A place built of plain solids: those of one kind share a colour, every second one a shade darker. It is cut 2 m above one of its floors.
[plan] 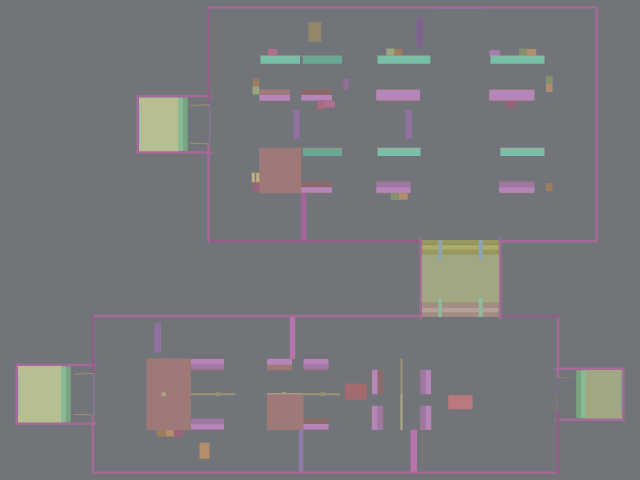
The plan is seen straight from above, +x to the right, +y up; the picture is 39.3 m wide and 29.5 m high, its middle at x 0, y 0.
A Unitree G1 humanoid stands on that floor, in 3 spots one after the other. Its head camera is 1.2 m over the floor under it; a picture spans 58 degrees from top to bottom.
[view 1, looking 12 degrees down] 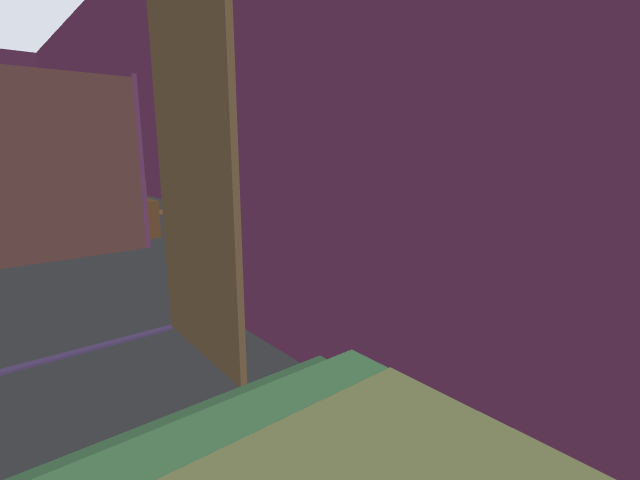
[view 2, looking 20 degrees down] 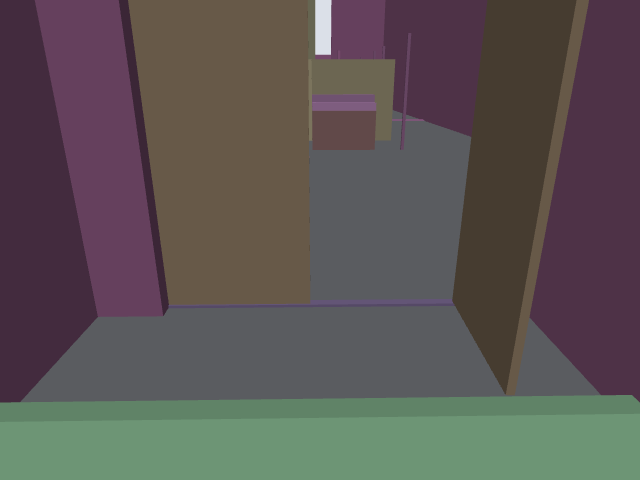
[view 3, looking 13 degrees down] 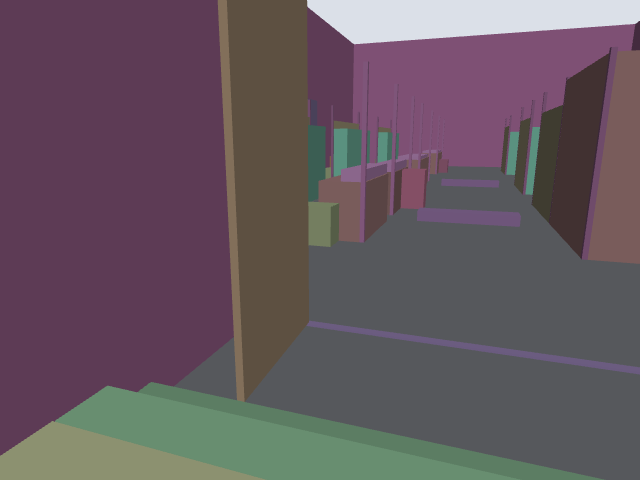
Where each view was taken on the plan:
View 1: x -17.36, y -9.48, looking -40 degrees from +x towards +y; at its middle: wall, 2.75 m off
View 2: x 17.36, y -9.48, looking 179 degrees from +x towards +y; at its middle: ground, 4.46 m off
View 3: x -9.93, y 7.11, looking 19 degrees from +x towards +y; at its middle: sack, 6.26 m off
